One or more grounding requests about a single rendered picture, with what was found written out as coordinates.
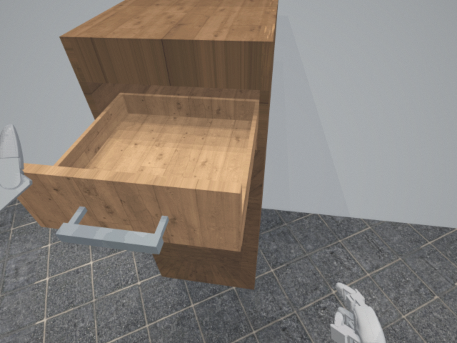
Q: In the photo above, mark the cabinet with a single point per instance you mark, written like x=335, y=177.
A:
x=207, y=48

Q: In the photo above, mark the drawer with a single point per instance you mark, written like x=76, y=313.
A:
x=148, y=155

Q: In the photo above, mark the robot right hand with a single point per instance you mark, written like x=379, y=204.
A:
x=362, y=326

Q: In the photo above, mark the handle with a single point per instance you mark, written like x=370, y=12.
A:
x=73, y=232

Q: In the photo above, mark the robot left hand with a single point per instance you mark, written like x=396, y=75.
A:
x=12, y=182

